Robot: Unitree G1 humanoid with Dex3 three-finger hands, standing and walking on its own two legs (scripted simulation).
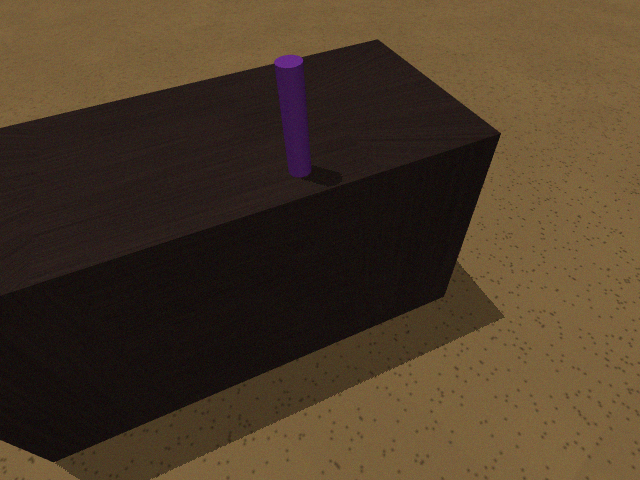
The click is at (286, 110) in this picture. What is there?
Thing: slim round
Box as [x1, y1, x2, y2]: [274, 55, 311, 177]
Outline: 284,55 278,57 274,61 288,170 291,175 300,177 308,174 311,169 302,59 299,56
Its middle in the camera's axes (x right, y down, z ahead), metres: -0.05 -0.22 +0.78
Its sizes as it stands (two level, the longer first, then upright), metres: 0.051 0.051 0.241
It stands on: a support 0.70 m high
